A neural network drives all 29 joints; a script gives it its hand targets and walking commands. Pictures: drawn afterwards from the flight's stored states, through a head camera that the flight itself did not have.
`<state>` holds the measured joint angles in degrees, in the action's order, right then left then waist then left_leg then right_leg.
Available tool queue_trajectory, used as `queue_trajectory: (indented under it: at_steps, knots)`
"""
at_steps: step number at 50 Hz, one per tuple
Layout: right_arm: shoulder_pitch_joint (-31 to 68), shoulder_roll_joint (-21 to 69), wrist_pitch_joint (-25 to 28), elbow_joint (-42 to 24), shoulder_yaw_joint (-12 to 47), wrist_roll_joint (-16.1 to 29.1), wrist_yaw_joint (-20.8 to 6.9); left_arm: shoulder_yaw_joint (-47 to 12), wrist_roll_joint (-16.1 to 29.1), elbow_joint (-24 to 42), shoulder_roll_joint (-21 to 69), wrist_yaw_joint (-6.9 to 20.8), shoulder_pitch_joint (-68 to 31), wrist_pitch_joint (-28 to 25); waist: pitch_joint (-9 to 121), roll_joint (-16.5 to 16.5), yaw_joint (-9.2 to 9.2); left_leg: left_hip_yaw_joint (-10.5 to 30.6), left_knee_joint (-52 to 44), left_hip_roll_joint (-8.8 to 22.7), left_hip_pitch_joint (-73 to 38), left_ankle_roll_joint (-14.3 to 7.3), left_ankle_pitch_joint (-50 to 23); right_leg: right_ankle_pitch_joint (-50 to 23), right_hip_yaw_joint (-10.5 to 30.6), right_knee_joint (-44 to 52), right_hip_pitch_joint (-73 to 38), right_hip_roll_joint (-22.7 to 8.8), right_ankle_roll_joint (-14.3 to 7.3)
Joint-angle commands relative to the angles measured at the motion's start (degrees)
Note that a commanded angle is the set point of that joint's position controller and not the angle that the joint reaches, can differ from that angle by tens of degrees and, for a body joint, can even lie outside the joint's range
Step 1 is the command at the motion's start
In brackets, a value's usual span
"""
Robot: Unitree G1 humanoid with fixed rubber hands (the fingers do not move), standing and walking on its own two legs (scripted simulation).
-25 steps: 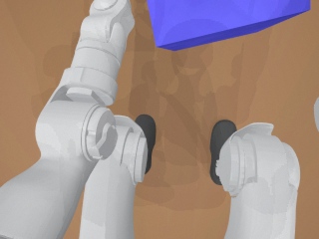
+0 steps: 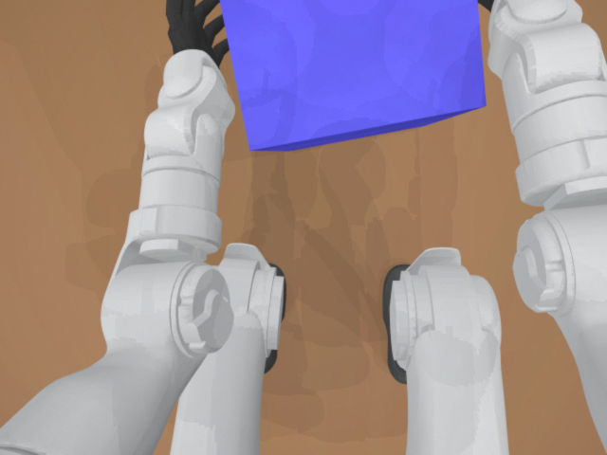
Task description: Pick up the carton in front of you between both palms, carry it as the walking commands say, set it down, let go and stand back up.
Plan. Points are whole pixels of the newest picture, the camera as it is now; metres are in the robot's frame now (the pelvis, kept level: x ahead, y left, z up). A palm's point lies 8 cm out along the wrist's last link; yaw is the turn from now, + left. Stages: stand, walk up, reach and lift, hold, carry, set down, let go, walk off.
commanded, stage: reach and lift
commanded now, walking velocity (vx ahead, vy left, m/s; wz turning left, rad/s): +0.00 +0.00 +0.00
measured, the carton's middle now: (344, 49) +0.55 -0.04 -0.20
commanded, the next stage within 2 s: none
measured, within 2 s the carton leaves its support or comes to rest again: neither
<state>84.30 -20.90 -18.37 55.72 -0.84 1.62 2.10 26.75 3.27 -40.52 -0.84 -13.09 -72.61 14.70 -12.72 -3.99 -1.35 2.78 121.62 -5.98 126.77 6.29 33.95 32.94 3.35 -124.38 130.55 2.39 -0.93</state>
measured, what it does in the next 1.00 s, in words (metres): rises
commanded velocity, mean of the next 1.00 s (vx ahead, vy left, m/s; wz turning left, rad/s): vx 0.00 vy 0.00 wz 0.00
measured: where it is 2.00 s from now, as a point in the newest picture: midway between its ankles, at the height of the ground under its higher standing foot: (331, 339)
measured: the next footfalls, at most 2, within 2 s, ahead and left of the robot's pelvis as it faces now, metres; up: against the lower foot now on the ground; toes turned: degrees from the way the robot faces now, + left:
none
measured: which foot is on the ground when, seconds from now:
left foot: down 0.00-1.00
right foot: down 0.00-1.00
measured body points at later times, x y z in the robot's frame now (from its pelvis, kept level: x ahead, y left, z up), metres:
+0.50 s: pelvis -0.01 +0.02 +0.11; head +0.26 -0.04 +0.46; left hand +0.51 +0.12 +0.04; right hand +0.51 -0.19 +0.04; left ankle +0.11 +0.15 -0.35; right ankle +0.10 -0.11 -0.35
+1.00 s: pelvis +0.04 +0.02 +0.24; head +0.20 -0.02 +0.66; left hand +0.47 +0.12 +0.21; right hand +0.46 -0.18 +0.20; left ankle +0.11 +0.15 -0.35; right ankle +0.10 -0.11 -0.35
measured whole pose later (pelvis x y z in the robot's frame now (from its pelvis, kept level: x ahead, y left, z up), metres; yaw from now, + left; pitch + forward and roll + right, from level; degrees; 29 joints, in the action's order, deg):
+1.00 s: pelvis +0.04 +0.02 +0.24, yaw -5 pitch +33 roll +1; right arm 43.8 2.1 -23.1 38.3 -21.6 -15.7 -0.5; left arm 29.1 -13.0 -31.8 9.2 -4.2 -39.7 20.6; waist 13.5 -1.6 -1.0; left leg 4.3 75.8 -3.2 81.6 2.8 27.0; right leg 25.6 3.7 -76.2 83.4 2.4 0.9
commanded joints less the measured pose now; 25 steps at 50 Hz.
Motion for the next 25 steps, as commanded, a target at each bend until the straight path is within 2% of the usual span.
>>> queue_trajectory:
  at_steps: [1,3,6,9,12,17,21,25]
  knots:
    - [27.5,65.5,1.1,-15.7,13.3,4.9,-14.4,-31.2,5.0,12.0,53.8,16.5,-46.9,1.4,92.4,13.5,1.29,-11.9,-9.7,-4.8,-24.9,-2.9,-23.2,-37.8,-4.2,13.6,-64.9,4.0,1.9]
    - [23.8,67.4,-0.5,-11.4,9.9,1.7,-14.8,-29.1,2.2,10.0,54.5,16.9,-44.8,2.7,84.9,12.1,1.07,-11.8,-12.5,-5.0,-25.1,-3.1,-18.7,-28.9,-5.2,17.2,-56.6,4.5,2.0]
    - [20.9,68.5,-1.9,-4.6,4.2,-2.9,-16.4,-22.0,-3.8,3.4,54.9,17.5,-40.4,4.6,72.3,11.3,-0.83,-11.2,-16.9,-4.9,-26.5,-3.9,-11.1,-14.1,-6.4,22.4,-43.7,5.0,1.8]
    - [21.0,68.1,-2.2,-1.6,-0.5,-6.2,-17.7,-16.2,-8.8,0.0,54.3,17.9,-38.0,5.5,67.0,11.3,-2.4,-10.4,-20.6,-4.5,-27.6,-4.7,-7.4,-7.0,-6.5,26.0,-38.5,5.4,1.4]
    - [21.6,67.8,-2.1,-1.3,-3.2,-8.1,-18.2,-14.7,-10.5,-0.4,54.9,18.5,-37.6,5.8,68.4,10.9,-2.07,-9.9,-23.5,-4.3,-29.8,-4.6,-7.0,-6.0,-6.7,28.5,-39.2,5.6,1.1]
    - [21.0,69.2,-2.4,-2.9,-4.1,-9.4,-18.3,-18.3,-9.4,1.1,58.9,19.8,-38.0,6.7,74.5,8.8,0.71,-9.7,-27.5,-4.8,-34.5,-3.8,-7.5,-7.8,-7.3,32.0,-44.6,6.0,0.7]
    - [18.9,72.1,-3.2,-6.7,-1.6,-8.4,-18.4,-23.5,-7.1,3.7,62.4,20.9,-36.2,7.6,82.0,6.7,2.42,-9.8,-30.0,-5.2,-39.6,-3.1,-10.9,-12.5,-7.9,33.9,-50.7,6.1,0.7]
    - [15.4,75.9,-4.2,-11.0,2.9,-6.0,-18.5,-28.3,-5.2,5.9,64.9,21.8,-31.8,8.6,86.9,6.2,2.28,-9.6,-32.4,-5.3,-44.0,-2.9,-15.1,-17.3,-8.0,35.8,-56.9,6.3,1.3]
